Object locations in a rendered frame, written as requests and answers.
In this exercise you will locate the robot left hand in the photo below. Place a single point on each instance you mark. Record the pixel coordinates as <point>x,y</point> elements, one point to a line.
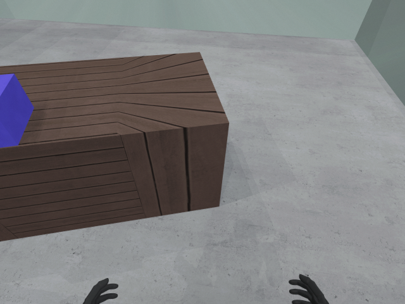
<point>95,297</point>

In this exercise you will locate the pedestal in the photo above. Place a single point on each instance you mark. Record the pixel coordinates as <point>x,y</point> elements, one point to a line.
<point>112,140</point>

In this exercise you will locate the robot right hand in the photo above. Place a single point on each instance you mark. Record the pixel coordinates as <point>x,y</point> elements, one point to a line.
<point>313,293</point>

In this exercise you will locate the carton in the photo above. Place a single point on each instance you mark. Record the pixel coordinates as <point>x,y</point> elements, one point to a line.
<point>15,110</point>

